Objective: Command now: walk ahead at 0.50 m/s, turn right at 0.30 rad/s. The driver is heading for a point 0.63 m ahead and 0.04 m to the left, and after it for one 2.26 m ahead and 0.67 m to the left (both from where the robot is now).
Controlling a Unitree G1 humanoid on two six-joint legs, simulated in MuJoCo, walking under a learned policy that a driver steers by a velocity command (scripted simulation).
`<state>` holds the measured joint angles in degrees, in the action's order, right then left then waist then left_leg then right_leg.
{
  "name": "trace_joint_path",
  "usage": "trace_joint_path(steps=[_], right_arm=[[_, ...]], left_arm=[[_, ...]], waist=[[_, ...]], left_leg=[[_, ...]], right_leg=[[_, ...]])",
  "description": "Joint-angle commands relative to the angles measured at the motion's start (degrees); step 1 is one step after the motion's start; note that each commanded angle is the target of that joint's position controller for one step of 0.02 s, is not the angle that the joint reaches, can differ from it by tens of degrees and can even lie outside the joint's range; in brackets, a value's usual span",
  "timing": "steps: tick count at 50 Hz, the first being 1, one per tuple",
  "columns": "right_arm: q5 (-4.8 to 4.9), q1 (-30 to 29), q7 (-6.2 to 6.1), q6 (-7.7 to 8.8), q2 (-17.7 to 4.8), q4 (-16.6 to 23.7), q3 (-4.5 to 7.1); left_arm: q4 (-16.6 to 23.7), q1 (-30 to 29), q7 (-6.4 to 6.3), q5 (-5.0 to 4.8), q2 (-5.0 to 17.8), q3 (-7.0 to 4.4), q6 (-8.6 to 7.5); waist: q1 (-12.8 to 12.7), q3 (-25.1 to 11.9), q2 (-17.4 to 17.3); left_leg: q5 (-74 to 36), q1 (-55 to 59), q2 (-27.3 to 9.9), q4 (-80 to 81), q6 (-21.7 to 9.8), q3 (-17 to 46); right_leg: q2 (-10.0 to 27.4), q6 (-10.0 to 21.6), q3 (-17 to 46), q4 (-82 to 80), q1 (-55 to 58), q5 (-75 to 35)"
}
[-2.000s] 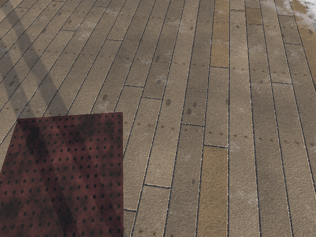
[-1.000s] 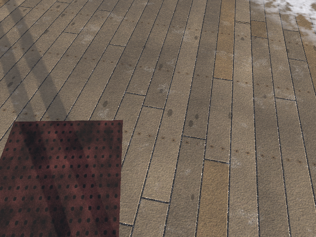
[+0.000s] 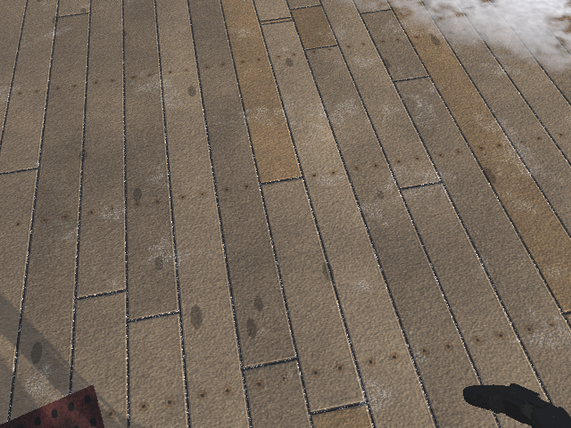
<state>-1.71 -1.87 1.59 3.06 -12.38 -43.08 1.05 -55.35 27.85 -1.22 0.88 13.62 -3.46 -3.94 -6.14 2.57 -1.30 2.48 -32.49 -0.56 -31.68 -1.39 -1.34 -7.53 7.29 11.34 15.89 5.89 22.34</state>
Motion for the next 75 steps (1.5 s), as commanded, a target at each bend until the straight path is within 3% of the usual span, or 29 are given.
trace_joint_path(steps=[1,2,3,4,5,6,8,11,16,23,26,28,29,30,31,33,35,42,47,52,53,54,55,56,58,59,61,67,75], right_arm=[[0.44,14.71,-1.46,1.90,-8.75,-0.94,2.86],[-0.80,23.53,-2.41,2.36,-11.80,-2.23,3.70],[-2.03,27.58,-2.21,1.96,-17.77,-3.14,5.43],[-0.17,24.22,-1.31,1.09,-13.34,-3.36,4.92],[0.38,17.92,-1.08,1.10,-9.22,-2.25,3.91],[0.11,15.34,-0.87,1.43,-6.42,-2.30,3.19],[0.19,16.32,-1.17,2.07,-4.77,-4.39,2.43],[0.97,20.21,-0.79,3.37,-5.23,-6.95,2.40],[1.29,24.97,-0.73,3.23,-6.06,-9.08,2.49],[0.97,30.76,-1.15,2.86,-7.56,-11.43,2.60],[0.71,30.06,-1.70,2.33,-8.44,-12.03,2.80],[0.97,29.15,-1.84,1.80,-8.46,-12.20,2.71],[1.38,28.33,-1.82,1.81,-6.98,-10.61,2.14],[3.18,33.80,-1.48,1.78,-0.76,-8.75,0.80],[1.48,32.22,-1.82,1.44,-7.07,-9.75,2.53],[0.99,24.95,-1.22,1.68,-5.79,-8.04,2.45],[-0.11,24.93,-0.63,0.54,-4.58,-8.53,2.41],[0.10,19.70,-0.19,-1.70,-2.70,-7.59,2.37],[0.13,11.23,0.07,-1.56,-1.44,-4.41,1.19],[-0.66,16.92,-0.31,-0.98,-4.23,-4.64,2.29],[-0.91,21.48,-0.50,-0.35,-4.90,-5.83,2.83],[-1.19,25.69,-1.00,0.33,-9.33,-6.04,4.11],[-0.34,24.43,-1.58,-0.11,-15.58,-5.12,5.82],[2.54,26.11,-1.45,-1.19,-15.24,-4.55,6.09],[1.95,17.37,-2.03,-2.97,-9.54,-2.59,4.70],[1.72,15.54,-2.22,-3.48,-7.76,-2.36,4.20],[1.21,14.90,-2.29,-3.67,-7.34,-2.04,4.15],[0.68,15.89,-1.86,-3.87,-10.75,-1.07,5.38],[0.08,15.83,-1.42,-5.13,-11.70,0.28,6.22]], left_arm=[[2.43,-1.98,0.16,0.23,9.71,-1.71,-1.41],[3.70,-1.71,0.64,-0.10,7.27,-1.06,-1.78],[3.41,8.04,0.96,-2.99,1.54,-0.16,-1.37],[2.66,6.70,0.50,-0.80,6.72,-0.77,-1.11],[3.74,0.71,0.65,-0.05,6.80,-0.92,-0.85],[4.82,-3.65,1.00,0.37,5.87,-0.56,-0.89],[5.88,-5.49,1.90,1.22,4.79,-0.49,0.04],[5.93,-5.45,2.73,1.63,3.01,-0.07,1.13],[10.42,-18.96,3.52,1.47,2.22,0.96,1.28],[13.88,-30.42,3.33,0.61,1.95,1.90,0.77],[13.71,-28.66,2.83,0.83,3.05,1.34,0.25],[9.17,-15.65,1.96,1.54,4.83,0.14,-0.68],[6.98,-5.56,1.26,2.82,8.38,-0.97,-1.29],[6.38,-1.04,0.99,3.58,14.29,-2.47,-1.06],[6.20,-2.60,1.38,0.77,12.28,-2.44,-0.12],[7.04,-11.74,1.93,0.11,6.01,-0.76,-0.43],[6.11,-13.49,1.65,-0.04,3.44,-0.04,-1.15],[3.06,-8.67,0.92,-0.03,4.05,0.27,-2.88],[2.14,-6.64,-0.42,-0.44,4.94,0.42,-1.74],[2.00,-7.22,-1.71,-0.31,7.06,-0.68,0.03],[2.40,-8.08,-1.70,-0.46,7.53,-0.95,0.54],[3.74,-7.54,-1.54,-0.58,8.15,-1.24,0.65],[5.86,-2.59,-1.08,-0.67,1.94,-0.11,1.04],[5.92,-3.45,-0.82,0.27,3.67,-0.13,2.10],[7.55,-11.09,-0.63,0.31,4.49,-0.41,2.65],[8.14,-12.80,-0.72,0.66,5.03,-0.67,2.95],[7.97,-11.05,-0.76,1.42,4.22,-0.62,4.58],[10.36,-14.68,-0.94,0.74,4.08,-0.54,6.16],[13.11,-17.54,-1.36,-0.50,4.82,-0.21,5.26]], waist=[[10.87,-8.14,5.60],[13.87,-14.83,2.32],[10.44,-23.30,-13.55],[9.10,-20.28,-7.95],[7.51,-9.54,-2.47],[7.27,-5.17,1.61],[5.25,-2.30,-1.37],[4.15,-2.75,-3.41],[6.38,1.06,-2.88],[9.34,1.79,-3.53],[7.49,1.07,-3.73],[1.87,-5.81,-1.63],[-1.91,-12.42,1.93],[0.06,-19.04,14.86],[0.15,-17.93,9.53],[3.86,-4.77,4.49],[7.00,-1.69,5.61],[8.46,0.29,4.91],[5.70,-0.52,6.35],[7.61,-3.66,6.74],[9.92,-5.93,4.52],[11.98,-10.06,-1.42],[7.14,-14.89,-12.83],[9.59,-21.62,-6.85],[7.75,-7.25,0.17],[6.62,-3.96,0.88],[5.41,-4.75,-0.97],[6.76,-6.81,-4.10],[8.28,-5.85,-6.00]], left_leg=[[0.48,23.41,2.47,6.37,-4.04,-1.06],[6.42,37.29,-6.85,5.32,-6.31,8.24],[6.72,53.29,-23.56,7.93,-16.02,36.62],[13.30,47.93,-23.11,14.16,-16.03,45.42],[15.28,38.14,-20.66,15.79,-14.66,35.80],[10.73,31.91,-17.82,17.09,-13.12,28.62],[2.14,25.51,-13.08,19.35,-10.41,19.15],[-5.25,24.66,-11.41,21.07,-10.42,13.90],[-5.88,25.38,-9.59,25.31,-10.38,8.56],[-14.34,31.67,-10.87,22.35,-8.92,5.59],[-24.08,35.25,-12.48,16.91,-8.00,5.30],[-32.16,33.16,-9.59,1.43,-6.18,2.16],[-18.50,23.07,-7.23,-12.82,-4.95,0.24],[17.70,2.62,2.19,-33.73,-2.23,-4.07],[26.58,-3.04,2.37,-40.16,-2.98,2.51],[17.96,-4.14,-2.69,-37.49,-3.33,3.88],[15.05,0.89,-4.92,-32.34,-2.37,3.32],[5.49,-0.57,-3.10,-24.36,-0.16,1.81],[-2.08,3.85,-1.10,-9.04,-1.12,-3.53],[7.63,10.62,2.82,-1.80,-5.17,-5.40],[2.76,16.16,3.70,4.06,-6.40,-4.97],[-19.85,26.18,-3.32,6.22,-9.44,4.26],[-57.86,39.91,-19.88,0.99,-19.43,23.50],[-46.44,40.19,-21.85,5.67,-24.36,29.88],[-20.66,25.49,-16.65,12.54,-20.35,23.78],[-15.58,21.18,-13.55,14.40,-17.61,21.18],[-11.61,17.04,-9.76,15.50,-15.09,17.87],[6.75,17.89,-6.93,17.30,-12.31,20.94],[15.30,18.46,-6.43,17.73,-10.71,29.06]], right_leg=[[12.34,0.57,2.38,19.89,-3.86,-60.94],[9.84,0.15,1.14,33.61,-12.75,-45.08],[-0.54,-2.94,-5.00,55.69,-30.95,-3.39],[1.39,-2.11,-3.69,61.25,-36.81,4.64],[4.17,-2.29,-3.60,60.58,-38.85,-0.48],[6.02,-2.31,-4.01,57.58,-38.62,-3.45],[8.29,-2.66,-5.02,52.60,-36.14,-4.66],[9.19,-3.58,-7.32,48.83,-36.05,-5.75],[12.57,-5.77,-11.69,36.34,-43.34,-15.30],[10.30,-4.96,-14.90,19.18,-38.31,-19.70],[8.38,-2.67,-15.30,15.13,-33.13,-14.21],[5.58,-0.16,-16.31,9.49,-16.24,-14.60],[14.54,2.67,-6.85,8.95,-1.72,-11.08],[31.37,9.55,19.44,4.66,13.70,-7.03],[31.40,10.58,26.68,0.32,9.88,-5.81],[25.73,7.49,10.90,-2.72,-4.69,-10.26],[20.80,4.17,2.64,-5.90,-12.73,-15.82],[18.98,2.06,-14.16,-4.89,-14.12,-50.64],[18.22,0.59,-19.86,-0.49,-10.64,-54.64],[20.60,0.15,-20.07,15.93,-5.13,-61.69],[19.26,-1.17,-21.29,25.21,-6.47,-56.74],[15.86,-3.98,-22.47,40.18,-14.67,-38.93],[4.71,-6.62,-21.79,59.06,-32.40,14.77],[4.91,-7.01,-10.96,63.84,-35.81,15.19],[8.89,-7.64,-9.45,59.97,-39.49,7.30],[9.81,-8.02,-9.34,55.74,-38.74,4.57],[9.33,-8.60,-9.91,51.47,-34.32,1.34],[8.38,-9.85,-8.92,41.22,-35.25,-0.76],[5.32,-8.34,-8.04,28.54,-30.28,1.66]])
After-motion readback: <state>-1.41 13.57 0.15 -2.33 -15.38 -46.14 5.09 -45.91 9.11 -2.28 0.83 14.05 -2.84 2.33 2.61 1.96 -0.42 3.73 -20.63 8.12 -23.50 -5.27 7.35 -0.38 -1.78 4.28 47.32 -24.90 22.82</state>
